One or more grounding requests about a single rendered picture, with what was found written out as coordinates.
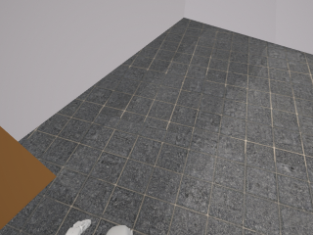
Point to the robot left thigh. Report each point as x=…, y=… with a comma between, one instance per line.
x=120, y=230

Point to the cabinet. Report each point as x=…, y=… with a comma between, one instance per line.
x=22, y=177

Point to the left robot hand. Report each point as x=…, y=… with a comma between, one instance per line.
x=79, y=227

